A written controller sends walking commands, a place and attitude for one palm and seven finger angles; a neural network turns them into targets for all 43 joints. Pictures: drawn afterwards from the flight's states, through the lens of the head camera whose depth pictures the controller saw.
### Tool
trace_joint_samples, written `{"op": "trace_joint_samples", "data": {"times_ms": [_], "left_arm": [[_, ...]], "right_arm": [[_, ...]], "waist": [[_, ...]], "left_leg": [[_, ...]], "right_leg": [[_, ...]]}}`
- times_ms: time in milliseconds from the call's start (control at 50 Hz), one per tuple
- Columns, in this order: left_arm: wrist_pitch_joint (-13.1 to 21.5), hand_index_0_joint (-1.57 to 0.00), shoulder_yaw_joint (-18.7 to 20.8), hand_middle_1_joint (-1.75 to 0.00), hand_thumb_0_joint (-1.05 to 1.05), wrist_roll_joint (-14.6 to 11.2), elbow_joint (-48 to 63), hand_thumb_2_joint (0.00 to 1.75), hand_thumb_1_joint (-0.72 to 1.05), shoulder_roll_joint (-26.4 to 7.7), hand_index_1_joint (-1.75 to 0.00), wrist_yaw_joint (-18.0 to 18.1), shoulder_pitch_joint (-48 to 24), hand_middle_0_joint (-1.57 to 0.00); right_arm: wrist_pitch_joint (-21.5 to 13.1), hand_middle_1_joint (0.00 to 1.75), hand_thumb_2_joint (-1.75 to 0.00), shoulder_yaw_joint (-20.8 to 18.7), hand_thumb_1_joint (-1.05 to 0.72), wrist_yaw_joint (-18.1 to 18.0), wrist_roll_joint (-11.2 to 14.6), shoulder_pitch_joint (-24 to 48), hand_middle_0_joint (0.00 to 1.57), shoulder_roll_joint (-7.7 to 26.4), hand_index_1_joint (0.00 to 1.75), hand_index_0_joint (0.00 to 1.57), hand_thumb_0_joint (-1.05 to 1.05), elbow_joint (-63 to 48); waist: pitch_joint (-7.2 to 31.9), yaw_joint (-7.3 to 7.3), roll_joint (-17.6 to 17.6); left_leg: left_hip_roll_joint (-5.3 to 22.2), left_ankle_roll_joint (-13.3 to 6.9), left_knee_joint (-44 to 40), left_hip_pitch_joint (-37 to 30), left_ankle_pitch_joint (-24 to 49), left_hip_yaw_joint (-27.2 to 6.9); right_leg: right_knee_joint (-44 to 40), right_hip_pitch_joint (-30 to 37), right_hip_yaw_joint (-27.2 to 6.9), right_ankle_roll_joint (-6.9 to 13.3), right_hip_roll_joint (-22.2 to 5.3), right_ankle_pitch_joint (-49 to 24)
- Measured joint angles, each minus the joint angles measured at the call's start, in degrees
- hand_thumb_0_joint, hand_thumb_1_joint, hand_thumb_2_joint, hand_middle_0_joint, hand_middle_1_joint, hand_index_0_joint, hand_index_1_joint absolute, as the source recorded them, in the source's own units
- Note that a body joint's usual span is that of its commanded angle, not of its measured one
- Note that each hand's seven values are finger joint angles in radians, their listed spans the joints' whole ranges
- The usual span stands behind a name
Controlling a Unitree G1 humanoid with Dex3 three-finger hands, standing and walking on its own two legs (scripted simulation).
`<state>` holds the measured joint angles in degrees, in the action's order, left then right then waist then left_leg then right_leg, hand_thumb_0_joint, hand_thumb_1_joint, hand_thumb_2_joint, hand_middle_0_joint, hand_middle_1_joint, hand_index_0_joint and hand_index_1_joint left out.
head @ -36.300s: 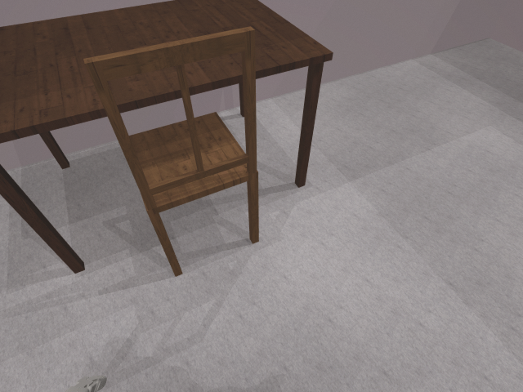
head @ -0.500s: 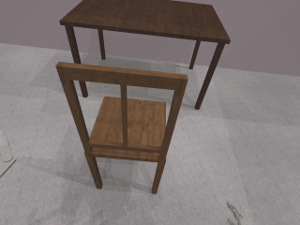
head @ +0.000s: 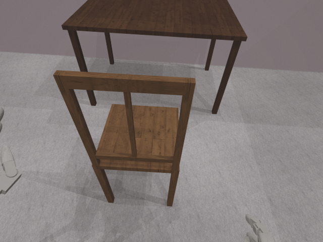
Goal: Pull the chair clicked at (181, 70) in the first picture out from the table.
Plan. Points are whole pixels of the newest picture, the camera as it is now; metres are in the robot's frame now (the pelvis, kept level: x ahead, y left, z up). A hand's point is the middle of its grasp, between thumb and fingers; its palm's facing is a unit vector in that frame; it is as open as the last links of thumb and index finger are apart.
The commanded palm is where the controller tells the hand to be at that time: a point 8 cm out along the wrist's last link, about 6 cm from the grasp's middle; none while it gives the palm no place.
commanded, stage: stop stepping back and stand still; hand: left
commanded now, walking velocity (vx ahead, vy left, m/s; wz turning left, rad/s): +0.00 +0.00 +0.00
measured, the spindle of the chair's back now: (131, 128) +0.49 +0.13 -0.06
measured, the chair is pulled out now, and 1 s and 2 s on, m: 0.64 0.64 0.64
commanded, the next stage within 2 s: let the arm hang, fingers relaxed in 0.54 s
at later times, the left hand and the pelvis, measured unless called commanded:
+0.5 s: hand (28, 153) +0.24 +0.27 +0.16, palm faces +0.40 -0.79 -0.47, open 7.4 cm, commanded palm +0.18 +0.31 +0.18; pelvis +0.04 +0.01 +0.00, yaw +0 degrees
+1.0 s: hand out of the picture +0.07 +0.18 -0.17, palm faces +0.05 -0.98 -0.18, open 6.8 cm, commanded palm none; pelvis +0.02 +0.00 +0.00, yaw +1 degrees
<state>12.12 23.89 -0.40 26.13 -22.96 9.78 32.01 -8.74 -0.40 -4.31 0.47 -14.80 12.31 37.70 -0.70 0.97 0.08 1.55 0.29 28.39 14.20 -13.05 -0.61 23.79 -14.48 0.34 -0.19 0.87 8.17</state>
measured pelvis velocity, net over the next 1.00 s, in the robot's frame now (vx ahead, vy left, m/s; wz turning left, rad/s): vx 0.02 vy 0.00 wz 0.02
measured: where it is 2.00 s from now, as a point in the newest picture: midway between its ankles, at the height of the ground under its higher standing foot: outside the picture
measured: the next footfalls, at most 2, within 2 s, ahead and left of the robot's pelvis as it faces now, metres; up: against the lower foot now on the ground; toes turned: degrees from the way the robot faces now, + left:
none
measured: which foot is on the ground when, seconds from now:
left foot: down 0.00-1.00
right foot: down 0.00-1.00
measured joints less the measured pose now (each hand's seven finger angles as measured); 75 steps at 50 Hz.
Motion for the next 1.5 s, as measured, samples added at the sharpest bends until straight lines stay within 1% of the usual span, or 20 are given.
{"op": "trace_joint_samples", "data": {"times_ms": [160, 360, 500, 640, 660, 680, 700, 720, 780, 840, 900, 920, 940, 1000, 1080, 1160, 1320, 1500], "left_arm": [[0.1, -0.22, -0.7, -0.3, 0.02, -0.3, 0.3, 0.9, 0.89, 0.6, -0.31, 0.0, -0.2, -0.21], [0.0, -0.22, -0.4, -0.3, 0.02, -1.3, 2.0, 0.9, 0.89, -0.6, -0.31, -0.4, 1.1, -0.21], [-0.9, -0.22, -0.8, -0.3, 0.02, -1.7, 1.8, 0.9, 0.89, -0.1, -0.31, -0.3, 1.0, -0.21], [-1.4, -0.22, -1.1, -0.3, 0.02, -1.8, 2.1, 0.9, 0.89, 0.3, -0.31, -0.2, 0.7, -0.21], [-0.6, -0.21, -2.4, -0.3, 0.02, -0.6, -0.9, 0.9, 0.89, -0.1, -0.31, -1.0, -1.0, -0.21], [-1.2, -0.21, -4.7, -0.3, 0.01, 0.5, -6.1, 0.9, 0.89, -0.3, -0.31, -2.6, -3.9, -0.21], [-3.0, -0.21, -7.5, -0.3, 0.01, 1.0, -12.7, 0.9, 0.89, 0.1, -0.31, -4.2, -7.2, -0.21], [-5.3, -0.21, -10.1, -0.3, 0.01, 1.5, -20.2, 0.9, 0.9, 1.3, -0.3, -5.4, -10.4, -0.2], [-11.7, -0.2, -16.2, -0.3, 0.01, 2.2, -42.8, 0.9, 0.9, 5.8, -0.3, -7.4, -16.9, -0.2], [-15.1, -0.2, -20.8, -0.3, 0.01, 2.4, -59.7, 0.9, 0.91, 10.0, -0.3, -8.4, -18.5, -0.19], [-16.0, -0.2, -24.6, -0.3, 0.01, 2.2, -70.8, 0.9, 0.91, 14.0, -0.3, -9.2, -17.2, -0.2], [-15.2, -0.2, -23.3, -0.3, -0.01, 1.1, -72.6, 0.9, 0.95, 14.8, -0.3, -8.2, -16.9, -0.2], [-14.4, -0.21, -22.4, -0.3, -0.03, 0.9, -73.8, 0.9, 0.99, 14.6, -0.3, -7.5, -17.0, -0.21], [-13.7, -0.21, -22.7, -0.3, -0.05, 1.4, -77.4, 0.89, 1.03, 12.9, -0.3, -8.0, -16.6, -0.21], [-13.7, -0.21, -23.3, -0.3, -0.03, 1.5, -82.0, 0.9, 1.0, 11.9, -0.3, -8.5, -14.9, -0.21], [-13.8, -0.21, -23.5, -0.3, -0.01, 1.4, -85.5, 0.9, 0.96, 11.9, -0.3, -8.4, -13.1, -0.2], [-13.4, -0.2, -23.9, -0.3, 0.0, 1.2, -88.3, 0.9, 0.92, 13.9, -0.3, -8.1, -12.2, -0.2], [-12.8, -0.2, -24.3, -0.3, 0.01, 1.3, -88.2, 0.9, 0.91, 17.1, -0.3, -8.0, -13.7, -0.2]], "right_arm": [[-0.6, 0.3, -0.9, 0.0, -0.9, 0.1, 0.1, 1.0, 0.21, -0.6, 0.3, 0.2, 0.01, 0.3], [0.7, 0.3, -0.9, 0.7, -0.9, 0.5, 0.0, 3.8, 0.21, -2.5, 0.3, 0.2, 0.01, -0.8], [1.8, 0.3, -0.9, 0.8, -0.9, 0.5, 0.1, 4.4, 0.21, -2.3, 0.3, 0.21, 0.01, -1.4], [2.3, 0.3, -0.9, 0.7, -0.9, 0.3, 0.2, 3.9, 0.21, -1.9, 0.3, 0.21, 0.01, -1.6], [1.2, 0.3, -0.9, 0.2, -0.9, 1.4, 0.2, 3.9, 0.21, -1.4, 0.3, 0.2, 0.01, -0.6], [0.9, 0.3, -0.9, -0.3, -0.9, 2.7, 0.2, 4.1, 0.21, -0.5, 0.3, 0.2, 0.01, 1.0], [1.6, 0.3, -0.9, -0.5, -0.9, 3.5, -0.1, 4.5, 0.21, 0.5, 0.3, 0.2, 0.01, 2.6], [2.6, 0.3, -0.9, -0.7, -0.9, 4.1, -0.4, 5.1, 0.21, 1.4, 0.3, 0.2, 0.01, 4.3], [5.9, 0.3, -0.9, -0.2, -0.9, 4.8, -1.4, 5.8, 0.21, 2.2, 0.3, 0.2, 0.01, 7.6], [7.7, 0.3, -0.9, 0.8, -0.91, 5.0, -1.8, 4.8, 0.21, 0.9, 0.3, 0.2, 0.01, 9.8], [8.4, 0.3, -0.9, 1.7, -0.91, 4.9, -1.8, 2.6, 0.21, -0.6, 0.3, 0.2, 0.01, 12.7], [8.5, 0.3, -0.9, 1.8, -0.91, 4.7, -1.7, 1.5, 0.2, -1.2, 0.3, 0.2, 0.01, 13.7], [8.7, 0.3, -0.9, 1.9, -0.91, 4.6, -1.7, 0.4, 0.2, -1.8, 0.3, 0.2, 0.01, 15.0], [9.4, 0.3, -0.9, 1.7, -0.91, 4.2, -1.8, -2.5, 0.2, -2.8, 0.3, 0.2, 0.01, 18.4], [9.8, 0.3, -0.9, 1.2, -0.91, 3.8, -1.6, -5.3, 0.2, -3.2, 0.3, 0.2, 0.01, 21.3], [9.6, 0.3, -0.9, 1.0, -0.91, 3.5, -1.5, -7.1, 0.2, -3.6, 0.3, 0.2, 0.01, 23.1], [9.0, 0.3, -0.9, 1.1, -0.91, 3.2, -1.3, -7.5, 0.2, -4.8, 0.3, 0.2, 0.01, 24.6], [8.3, 0.3, -0.9, 1.1, -0.91, 3.0, -1.4, -5.7, 0.2, -6.1, 0.3, 0.2, 0.01, 24.2]], "waist": [[-1.1, -0.3, -0.5], [-1.9, -0.09, -0.7], [-1.8, -0.55, -0.6], [-1.6, -0.66, -0.6], [-1.0, -0.77, -0.2], [-0.4, -1.14, 0.3], [0.4, -1.48, 0.9], [1.1, -1.67, 1.6], [1.5, -1.17, 2.5], [0.2, -0.14, 0.9], [-1.5, 0.31, -1.1], [-2.0, 0.19, -1.6], [-2.5, -0.25, -2.1], [-3.2, -1.18, -2.0], [-3.6, -1.12, -0.6], [-3.7, -0.86, 0.6], [-3.0, -0.92, 1.5], [-1.9, -1.04, 1.0]], "left_leg": [[-0.4, -0.1, -1.8, -2.0, -0.5, 0.2], [-0.6, -0.2, -3.0, -3.9, -1.4, 0.3], [-0.7, -0.3, -3.5, -4.7, -1.7, 0.5], [-0.7, -0.4, -3.7, -5.0, -1.7, 0.5], [-0.8, -0.4, -2.9, -3.8, -1.8, 0.2], [-1.2, -0.5, -1.8, -2.5, -2.0, -0.1], [-1.7, -0.7, -0.7, -1.3, -2.3, -0.2], [-2.0, -0.9, 0.1, -0.4, -2.6, -0.3], [-2.7, -1.3, 1.7, 0.4, -3.1, -0.1], [-2.8, -1.1, 1.5, -0.6, -3.0, 0.5], [-2.2, -0.8, 0.7, -1.7, -2.6, 0.7], [-2.0, -0.6, 0.6, -1.6, -2.4, 0.4], [-1.7, -0.4, 0.4, -1.6, -2.2, 0.0], [-1.2, -0.1, -0.1, -1.6, -1.6, -0.6], [-1.0, 0.0, -0.6, -1.7, -1.2, -0.8], [-1.1, 0.0, -1.1, -1.9, -0.9, -0.6], [-1.2, 0.1, -1.2, -1.9, -0.7, -0.4], [-1.0, 0.4, -1.1, -1.6, -0.6, -0.4]], "right_leg": [[-1.1, 1.6, -0.2, -0.3, -0.4, 0.9], [-1.9, 3.4, -0.3, -0.5, -0.6, 2.0], [-2.4, 4.1, -0.4, -0.7, -0.7, 2.2], [-2.9, 4.6, -0.4, -0.7, -0.7, 2.1], [-1.9, 3.4, 0.0, -0.7, -0.9, 2.2], [-0.3, 2.0, 0.3, -0.8, -1.3, 2.8], [1.2, 0.8, 0.4, -0.9, -1.8, 3.7], [2.6, -0.3, 0.5, -1.0, -2.1, 4.3], [5.5, -1.8, 0.2, -1.3, -2.8, 5.5], [6.6, -1.6, -0.4, -1.1, -2.8, 5.9], [5.7, -0.6, -0.6, -0.8, -2.3, 5.4], [5.1, -0.3, -0.2, -0.6, -2.0, 5.0], [4.5, 0.0, 0.1, -0.4, -1.8, 4.6], [2.8, 0.6, 0.8, 0.1, -1.3, 3.6], [1.9, 1.0, 1.0, 0.2, -1.1, 3.0], [2.0, 0.8, 0.8, 0.3, -1.2, 2.9], [2.8, 0.3, 0.6, 0.5, -1.3, 3.1], [3.4, -0.2, 0.6, 0.7, -1.1, 3.3]]}}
